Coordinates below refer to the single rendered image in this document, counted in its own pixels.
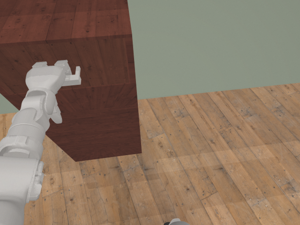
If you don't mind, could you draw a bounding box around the handle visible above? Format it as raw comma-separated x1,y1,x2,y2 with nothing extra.
62,66,81,86

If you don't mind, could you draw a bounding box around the left robot hand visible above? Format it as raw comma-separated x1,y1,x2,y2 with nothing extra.
25,60,72,124

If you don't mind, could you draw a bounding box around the robot left forearm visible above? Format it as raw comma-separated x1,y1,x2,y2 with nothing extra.
0,87,56,160

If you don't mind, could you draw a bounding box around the left robot upper arm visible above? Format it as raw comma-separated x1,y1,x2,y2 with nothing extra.
0,156,44,225

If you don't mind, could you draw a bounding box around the cabinet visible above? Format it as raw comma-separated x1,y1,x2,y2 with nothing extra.
0,0,142,162

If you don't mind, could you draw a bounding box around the drawer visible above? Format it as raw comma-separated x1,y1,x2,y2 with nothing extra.
0,38,129,94

